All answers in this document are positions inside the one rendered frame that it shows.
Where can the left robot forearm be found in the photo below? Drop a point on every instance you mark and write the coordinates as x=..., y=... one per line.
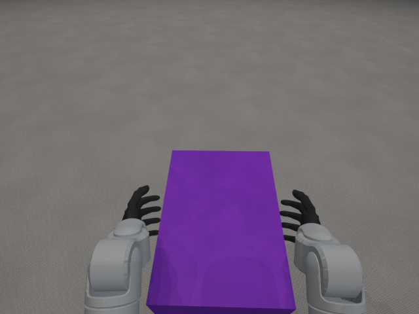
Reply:
x=113, y=280

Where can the robot right hand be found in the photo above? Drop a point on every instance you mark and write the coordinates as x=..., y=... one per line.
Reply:
x=305, y=207

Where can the right robot forearm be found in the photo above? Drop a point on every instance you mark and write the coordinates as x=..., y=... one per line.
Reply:
x=334, y=275

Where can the robot left hand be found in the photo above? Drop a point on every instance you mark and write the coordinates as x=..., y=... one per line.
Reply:
x=134, y=208

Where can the carton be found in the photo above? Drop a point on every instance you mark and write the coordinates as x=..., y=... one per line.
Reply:
x=220, y=247

